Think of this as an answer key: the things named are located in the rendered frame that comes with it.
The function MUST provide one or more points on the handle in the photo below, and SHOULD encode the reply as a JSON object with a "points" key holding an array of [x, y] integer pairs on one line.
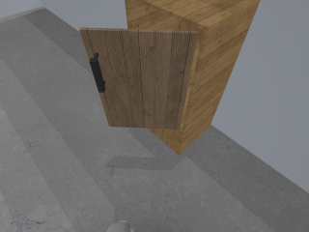
{"points": [[97, 73]]}

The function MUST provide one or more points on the robot left thigh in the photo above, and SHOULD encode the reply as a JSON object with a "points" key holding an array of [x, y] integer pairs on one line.
{"points": [[120, 227]]}

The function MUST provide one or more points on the cupboard door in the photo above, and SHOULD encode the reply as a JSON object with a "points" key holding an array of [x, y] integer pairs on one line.
{"points": [[146, 74]]}

